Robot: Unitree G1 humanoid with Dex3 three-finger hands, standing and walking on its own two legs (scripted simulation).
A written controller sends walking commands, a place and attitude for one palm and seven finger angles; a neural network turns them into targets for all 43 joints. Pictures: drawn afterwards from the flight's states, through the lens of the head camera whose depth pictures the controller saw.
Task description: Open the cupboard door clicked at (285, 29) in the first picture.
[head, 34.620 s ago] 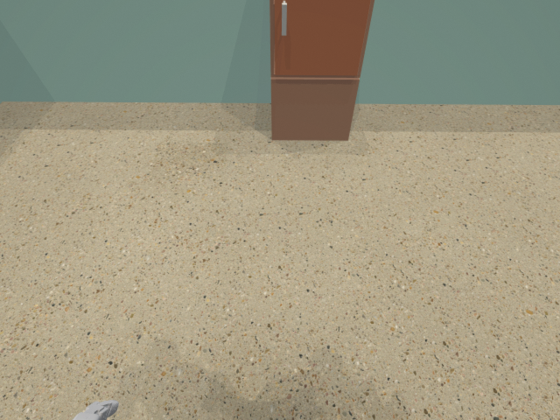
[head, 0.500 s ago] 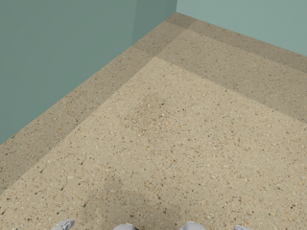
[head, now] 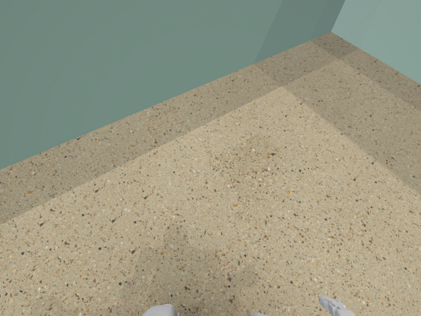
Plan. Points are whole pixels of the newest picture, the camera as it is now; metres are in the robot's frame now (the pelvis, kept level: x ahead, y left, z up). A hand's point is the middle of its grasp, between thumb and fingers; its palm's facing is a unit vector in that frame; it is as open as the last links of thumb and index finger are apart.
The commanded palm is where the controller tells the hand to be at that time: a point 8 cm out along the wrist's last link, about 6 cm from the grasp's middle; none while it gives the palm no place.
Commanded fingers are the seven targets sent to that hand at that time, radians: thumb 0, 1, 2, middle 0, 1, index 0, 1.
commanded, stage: turn to face it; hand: left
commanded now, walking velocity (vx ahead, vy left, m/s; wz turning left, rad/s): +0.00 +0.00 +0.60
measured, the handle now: out of the picture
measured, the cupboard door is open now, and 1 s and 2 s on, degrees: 44 44 44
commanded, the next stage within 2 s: none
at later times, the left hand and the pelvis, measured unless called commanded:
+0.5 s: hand out of the picture +0.05 +0.15 -0.13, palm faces +0.28 -0.92 -0.27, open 7.4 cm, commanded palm none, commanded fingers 0.00 0.90 0.90 -0.20 -0.30 -0.20 -0.30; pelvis +0.02 -0.06 +0.02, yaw +17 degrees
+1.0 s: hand out of the picture +0.00 +0.20 -0.14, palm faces +0.57 -0.79 -0.24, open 7.4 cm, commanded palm none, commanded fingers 0.00 0.90 0.90 -0.20 -0.30 -0.20 -0.30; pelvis +0.03 -0.04 +0.02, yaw +34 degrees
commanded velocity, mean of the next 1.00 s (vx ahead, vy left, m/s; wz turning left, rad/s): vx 0.00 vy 0.00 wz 0.60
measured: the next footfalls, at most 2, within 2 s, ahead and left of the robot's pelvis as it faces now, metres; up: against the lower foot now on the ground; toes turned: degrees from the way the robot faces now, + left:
right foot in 0.32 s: +0.07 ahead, -0.16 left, +0.00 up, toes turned +9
left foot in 0.72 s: +0.03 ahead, +0.07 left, +0.00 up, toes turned +30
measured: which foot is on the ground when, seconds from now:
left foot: down 0.00-0.32, up 0.34-0.70, down 0.72-1.00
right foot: up 0.00-0.30, down 0.32-0.72, up 0.74-1.00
